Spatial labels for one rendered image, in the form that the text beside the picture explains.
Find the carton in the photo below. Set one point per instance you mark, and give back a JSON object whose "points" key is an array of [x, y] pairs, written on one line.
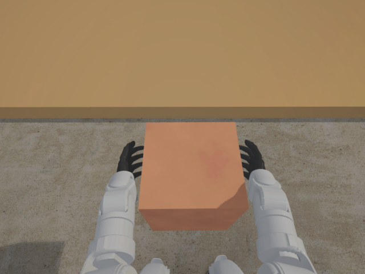
{"points": [[192, 177]]}

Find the robot right shin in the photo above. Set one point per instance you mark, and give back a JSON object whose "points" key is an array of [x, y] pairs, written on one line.
{"points": [[220, 257]]}

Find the robot right hand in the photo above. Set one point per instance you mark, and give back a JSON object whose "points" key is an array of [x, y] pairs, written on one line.
{"points": [[254, 159]]}

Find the left robot forearm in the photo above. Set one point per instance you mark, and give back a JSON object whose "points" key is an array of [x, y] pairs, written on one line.
{"points": [[113, 242]]}

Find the robot left hand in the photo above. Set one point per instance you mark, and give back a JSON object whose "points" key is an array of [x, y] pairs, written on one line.
{"points": [[126, 159]]}

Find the right robot forearm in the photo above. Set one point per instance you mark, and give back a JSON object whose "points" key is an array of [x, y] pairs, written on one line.
{"points": [[277, 237]]}

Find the robot right thigh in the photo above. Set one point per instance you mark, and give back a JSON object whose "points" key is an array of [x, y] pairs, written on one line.
{"points": [[224, 267]]}

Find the right robot upper arm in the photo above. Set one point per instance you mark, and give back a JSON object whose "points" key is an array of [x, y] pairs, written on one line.
{"points": [[273, 267]]}

